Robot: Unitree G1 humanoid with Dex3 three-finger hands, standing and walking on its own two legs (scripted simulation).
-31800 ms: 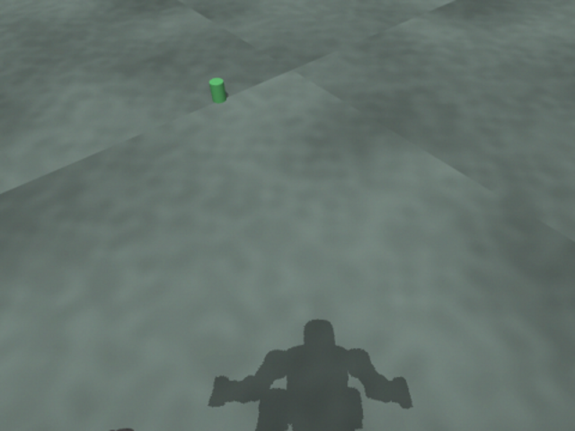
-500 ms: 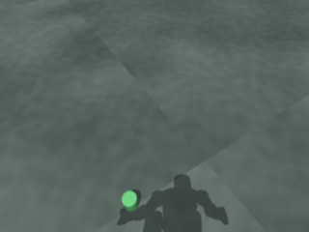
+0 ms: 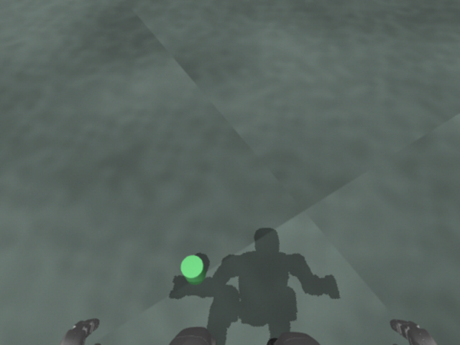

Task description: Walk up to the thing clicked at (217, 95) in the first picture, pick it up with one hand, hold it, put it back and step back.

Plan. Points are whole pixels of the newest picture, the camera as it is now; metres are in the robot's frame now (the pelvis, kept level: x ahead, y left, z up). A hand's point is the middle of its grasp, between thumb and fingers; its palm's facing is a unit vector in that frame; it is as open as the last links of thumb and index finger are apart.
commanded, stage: step back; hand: left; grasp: from the side
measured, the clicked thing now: (193, 270) +0.40 +0.18 -0.71
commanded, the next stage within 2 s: none
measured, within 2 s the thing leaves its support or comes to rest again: neither
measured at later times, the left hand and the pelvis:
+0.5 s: hand out of the picture +0.03 +0.27 -0.17, palm faces -0.11 -0.92 -0.39, open 7.4 cm; pelvis -0.09 +0.02 -0.02, yaw -4 degrees
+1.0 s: hand out of the picture -0.09 +0.29 -0.16, palm faces -0.01 -0.93 -0.37, open 7.4 cm; pelvis -0.22 +0.03 +0.00, yaw +0 degrees
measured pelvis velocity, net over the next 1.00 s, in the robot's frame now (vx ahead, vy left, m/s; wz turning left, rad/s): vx -0.22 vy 0.03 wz -0.01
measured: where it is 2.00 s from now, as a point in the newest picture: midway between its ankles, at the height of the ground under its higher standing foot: outside the picture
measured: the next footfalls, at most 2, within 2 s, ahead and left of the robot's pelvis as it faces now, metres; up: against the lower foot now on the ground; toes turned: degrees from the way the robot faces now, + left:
right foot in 0.50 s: -0.08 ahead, -0.11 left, +0.00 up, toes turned +0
left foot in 0.84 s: -0.16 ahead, +0.14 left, +0.00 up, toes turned -2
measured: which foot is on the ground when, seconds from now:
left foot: down 0.00-0.52, up 0.54-0.82, down 0.84-1.00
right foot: down 0.00-0.08, up 0.10-0.48, down 0.50-0.86, up 0.88-1.00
